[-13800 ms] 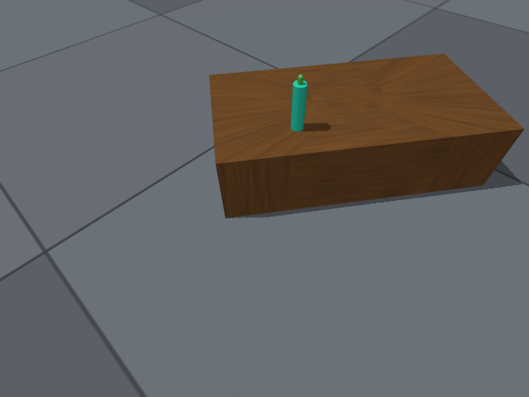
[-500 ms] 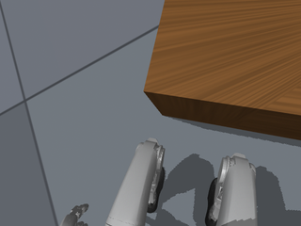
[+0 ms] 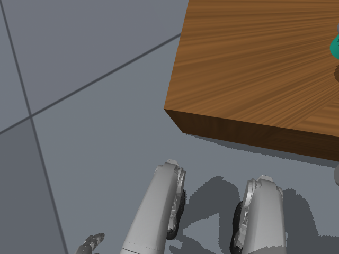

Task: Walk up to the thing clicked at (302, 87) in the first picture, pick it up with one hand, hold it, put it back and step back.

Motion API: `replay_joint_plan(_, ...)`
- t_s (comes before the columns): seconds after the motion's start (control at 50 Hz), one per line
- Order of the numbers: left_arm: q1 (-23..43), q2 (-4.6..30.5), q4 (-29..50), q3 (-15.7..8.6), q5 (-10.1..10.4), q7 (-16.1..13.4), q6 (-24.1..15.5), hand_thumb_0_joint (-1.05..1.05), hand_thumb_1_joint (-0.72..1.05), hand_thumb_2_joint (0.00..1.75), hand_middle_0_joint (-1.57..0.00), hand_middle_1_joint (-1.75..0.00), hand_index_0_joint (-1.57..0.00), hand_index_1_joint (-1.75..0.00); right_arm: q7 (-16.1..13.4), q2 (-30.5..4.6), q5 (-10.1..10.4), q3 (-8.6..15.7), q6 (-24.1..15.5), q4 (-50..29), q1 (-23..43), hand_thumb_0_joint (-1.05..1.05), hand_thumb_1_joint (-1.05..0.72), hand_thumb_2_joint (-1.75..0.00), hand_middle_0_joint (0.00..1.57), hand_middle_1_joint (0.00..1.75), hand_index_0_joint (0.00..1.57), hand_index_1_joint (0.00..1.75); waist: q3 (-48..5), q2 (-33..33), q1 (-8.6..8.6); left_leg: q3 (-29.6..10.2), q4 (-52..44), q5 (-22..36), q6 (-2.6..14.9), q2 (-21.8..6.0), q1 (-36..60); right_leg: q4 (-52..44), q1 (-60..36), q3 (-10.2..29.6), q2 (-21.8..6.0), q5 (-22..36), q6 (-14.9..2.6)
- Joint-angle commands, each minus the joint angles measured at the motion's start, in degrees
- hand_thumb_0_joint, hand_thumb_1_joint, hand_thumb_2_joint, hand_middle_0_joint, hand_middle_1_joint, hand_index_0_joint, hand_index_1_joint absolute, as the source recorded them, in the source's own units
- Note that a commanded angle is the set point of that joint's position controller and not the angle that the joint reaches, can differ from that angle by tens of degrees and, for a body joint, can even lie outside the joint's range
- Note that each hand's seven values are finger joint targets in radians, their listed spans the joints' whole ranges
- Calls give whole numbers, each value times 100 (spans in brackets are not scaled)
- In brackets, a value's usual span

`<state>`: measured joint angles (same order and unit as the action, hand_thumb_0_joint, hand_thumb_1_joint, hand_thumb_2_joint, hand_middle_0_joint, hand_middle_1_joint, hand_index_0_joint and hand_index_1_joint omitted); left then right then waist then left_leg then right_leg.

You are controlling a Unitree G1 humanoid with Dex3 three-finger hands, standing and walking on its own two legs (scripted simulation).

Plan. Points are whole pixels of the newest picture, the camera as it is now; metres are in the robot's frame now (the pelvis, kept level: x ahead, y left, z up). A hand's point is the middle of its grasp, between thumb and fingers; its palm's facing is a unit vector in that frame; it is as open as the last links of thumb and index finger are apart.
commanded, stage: lift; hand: right
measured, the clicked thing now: out of the picture +0.58 -0.25 +0.06
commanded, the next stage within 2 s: hold in 1.98 s
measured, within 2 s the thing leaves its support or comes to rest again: neither
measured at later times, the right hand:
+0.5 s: hand out of the picture +0.52 -0.24 +0.06, palm faces +0.24 +0.97 -0.04, open 8.7 cm
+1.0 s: hand out of the picture +0.43 -0.24 +0.17, palm faces +0.25 +0.97 -0.03, open 8.7 cm
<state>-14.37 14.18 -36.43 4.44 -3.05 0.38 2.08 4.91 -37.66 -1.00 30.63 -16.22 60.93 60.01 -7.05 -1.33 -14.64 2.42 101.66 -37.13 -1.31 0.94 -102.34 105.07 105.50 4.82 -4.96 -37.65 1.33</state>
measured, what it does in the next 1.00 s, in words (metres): rises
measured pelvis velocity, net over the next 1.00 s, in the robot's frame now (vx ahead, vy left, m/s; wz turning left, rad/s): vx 0.03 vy -0.01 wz -0.07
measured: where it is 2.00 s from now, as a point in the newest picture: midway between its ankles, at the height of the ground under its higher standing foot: (204, 230)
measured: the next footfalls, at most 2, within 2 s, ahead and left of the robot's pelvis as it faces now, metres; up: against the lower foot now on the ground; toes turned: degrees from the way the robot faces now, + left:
none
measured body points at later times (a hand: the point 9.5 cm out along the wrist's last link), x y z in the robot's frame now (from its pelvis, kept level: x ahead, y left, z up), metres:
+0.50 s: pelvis +0.01 +0.00 +0.06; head +0.21 -0.04 +0.46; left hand +0.06 +0.26 -0.06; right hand +0.50 -0.29 +0.06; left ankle +0.07 +0.13 -0.47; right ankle +0.06 -0.13 -0.47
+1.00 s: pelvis +0.03 -0.01 +0.16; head +0.15 -0.05 +0.59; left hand +0.14 +0.25 +0.05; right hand +0.41 -0.29 +0.17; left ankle +0.07 +0.13 -0.47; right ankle +0.05 -0.13 -0.47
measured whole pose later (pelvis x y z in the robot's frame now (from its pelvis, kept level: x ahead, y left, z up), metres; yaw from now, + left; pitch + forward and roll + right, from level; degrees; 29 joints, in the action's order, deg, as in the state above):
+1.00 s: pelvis +0.03 -0.01 +0.16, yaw -4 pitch +20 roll +4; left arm -13.6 12.8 -39.7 -0.5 -1.6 -2.4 -3.7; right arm 1.2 -16.4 6.2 16.7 -20.2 38.7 23.8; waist -6.2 -0.1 -5.3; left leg 2.1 66.7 -29.1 -1.7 -0.4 -57.8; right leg 70.6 61.4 2.1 -3.9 -29.7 0.7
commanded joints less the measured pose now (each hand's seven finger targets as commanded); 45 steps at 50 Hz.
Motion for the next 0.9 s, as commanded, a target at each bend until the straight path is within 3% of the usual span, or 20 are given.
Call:
replay_joint_plan(0.0, -1341, 1204, 48, -438, -7, -77, -28, 0, 88, 88, -19, -29, -19, -28, 48, -2212, 272, 244, -896, -1986, 3451, 0, -27, -145, 143, 158, 147, 158, -4774, -1954, 164, 20, -1150, 2130, 298, 67, 2224, -1008, -3648, -102, 149, 2345, -248)
replay_joint_plan(0.14, -1371, 1239, 133, -507, 44, -46, -2, 0, 89, 88, -19, -29, -20, -28, 171, -1954, 340, 193, -874, -2167, 3133, 0, -27, -144, 144, 158, 147, 158, -4967, -1991, 248, 85, -1300, 2110, 318, 71, 2323, -1269, -4163, -49, 145, 2546, -230)
replay_joint_plan(0.2, -1402, 1174, 142, -525, 62, -48, -16, 0, 89, 87, -19, -29, -20, -27, 175, -1893, 441, 230, -875, -2613, 2993, 0, -28, -141, 142, 156, 146, 156, -5348, -1821, 314, -22, -1428, 2730, 260, 62, 2994, -1207, -4151, -163, 148, 2842, -280)
replay_joint_plan(0.28, -1343, 1129, 91, -608, 102, -82, -44, 0, 89, 87, -18, -28, -20, -27, 86, -1707, 497, 105, -849, -3068, 2749, 0, -30, -141, 143, 156, 146, 156, -5250, -1881, 393, -22, -1751, 2453, 260, 88, 3119, -1546, -4516, -180, 158, 2636, -275)
replay_joint_plan(0.38, -1227, 1098, 21, -688, 135, -172, -145, 0, 89, 87, -18, -28, -20, -27, -94, -1477, 633, 123, -858, -3614, 2251, 0, -26, -141, 141, 155, 144, 155, -5016, -1932, 535, 62, -1983, 2307, 307, 97, 3105, -1974, -5190, -105, 164, 2762, -207)
replay_joint_plan(0.4, -1168, 1069, 23, -687, 127, -183, -170, 0, 88, 88, -19, -29, -20, -28, -112, -1302, 638, -9, -868, -3628, 2126, 0, -29, -141, 142, 155, 145, 155, -4851, -1990, 541, 56, -2051, 2235, 321, 89, 3124, -2088, -5234, -118, 169, 2669, -194)
replay_joint_plan(0.44, -1082, 1011, 39, -698, 135, -225, -216, 0, 88, 87, -19, -28, -20, -27, -177, -1141, 693, -33, -878, -3747, 1828, 0, -26, -141, 140, 155, 144, 155, -4706, -1792, 625, 33, -2281, 2212, 315, 93, 3352, -2282, -5290, -149, 168, 2518, -212)
replay_joint_plan(0.48, -1054, 962, 25, -724, 128, -244, -265, 0, 87, 89, -19, -29, -19, -28, -196, -708, 715, -317, -903, -3809, 1683, 0, -27, -142, 141, 155, 144, 155, -4567, -1692, 575, 15, -2475, 2233, 316, 82, 3639, -2489, -5316, -168, 192, 2379, -209)
replay_joint_plan(0.52, -984, 974, 11, -755, 147, -280, -332, 0, 87, 88, -19, -29, -19, -28, -243, -679, 730, -317, -919, -3859, 1424, 0, -23, -143, 140, 156, 144, 156, -4429, -1579, 617, 32, -2653, 2163, 316, 82, 3734, -2685, -5494, -145, 199, 2310, -199)
replay_joint_plan(0.54, -973, 989, -14, -766, 150, -290, -357, 0, 88, 88, -19, -29, -19, -28, -262, -607, 749, -259, -936, -3786, 1242, 0, -22, -144, 140, 157, 144, 157, -4255, -1516, 635, 66, -2674, 2179, 317, 75, 3690, -2777, -5590, -111, 202, 2405, -174)
replay_joint_plan(0.56, -914, 956, -4, -762, 138, -296, -374, 0, 87, 89, -19, -29, -19, -28, -272, -469, 749, -392, -956, -3852, 1172, 0, -22, -144, 141, 157, 145, 157, -4164, -1586, 671, 59, -2780, 2112, 337, 81, 3771, -2931, -5674, -111, 200, 2337, -161)
replay_joint_plan(0.62, -911, 920, 1, -796, 152, -328, -436, 0, 87, 89, -19, -29, -19, -28, -298, -187, 805, -495, -987, -3874, 729, 0, -20, -143, 139, 156, 143, 156, -4097, -1317, 699, 40, -3067, 2419, 317, 67, 4299, -3150, -5912, -150, 223, 2574, -183)
replay_joint_plan(0.66, -832, 871, 35, -805, 156, -327, -484, 0, 87, 89, -19, -28, -19, -28, -291, 207, 847, -731, -988, -4041, 365, 0, -19, -143, 138, 156, 143, 156, -3935, -1167, 730, 33, -3275, 2558, 304, 65, 4565, -3324, -6058, -186, 233, 2668, -193)
replay_joint_plan(0.68, -829, 861, 12, -812, 161, -327, -495, 0, 87, 89, -19, -29, -19, -29, -321, 165, 835, -684, -969, -3961, 195, 0, -17, -143, 137, 155, 142, 155, -3815, -1142, 777, 17, -3383, 2557, 304, 68, 4728, -3443, -6044, -202, 242, 2621, -192)
replay_joint_plan(0.72, -720, 868, 29, -834, 184, -339, -548, 0, 86, 90, -19, -29, -19, -29, -328, 429, 859, -818, -998, -3964, -70, 0, -19, -143, 137, 155, 141, 155, -3415, -969, 738, 48, -3544, 2493, 297, 66, 4797, -3666, -6087, -193, 247, 2515, -179)
replay_joint_plan(0.74, -731, 840, 6, -827, 170, -339, -557, 0, 86, 90, -19, -29, -19, -29, -346, 332, 839, -799, -1033, -4139, -96, 0, -19, -142, 136, 154, 141, 154, -3452, -1071, 827, 8, -3627, 2564, 296, 56, 4939, -3731, -6218, -226, 253, 2584, -177)
replay_joint_plan(0.76, -711, 813, -2, -828, 172, -345, -573, 0, 86, 90, -19, -29, -19, -29, -333, 531, 860, -898, -1035, -4017, -220, 0, -17, -142, 135, 154, 140, 154, -3329, -986, 769, 12, -3708, 2601, 288, 55, 4983, -3800, -6283, -229, 249, 2619, -177)
replay_joint_plan(0.86, -536, 881, 13, -894, 157, -363, -692, 0, 86, 90, -20, -29, -19, -30, -311, 854, 914, -1158, -1190, -4257, -455, 0, -17, -139, 133, 151, 138, 151, -2844, -984, 778, 61, -4056, 2349, 293, 57, 5122, -4341, -6692, -179, 260, 2427, -117)
replay_joint_plan(0.88, -539, 825, 5, -848, 160, -362, -699, 0, 86, 90, -20, -29, -19, -29, -344, 613, 915, -957, -1230, -4393, -484, 0, -17, -138, 132, 150, 137, 150, -2947, -1019, 947, 37, -4109, 2407, 295, 47, 5332, -4410, -6790, -209, 269, 2483, -117)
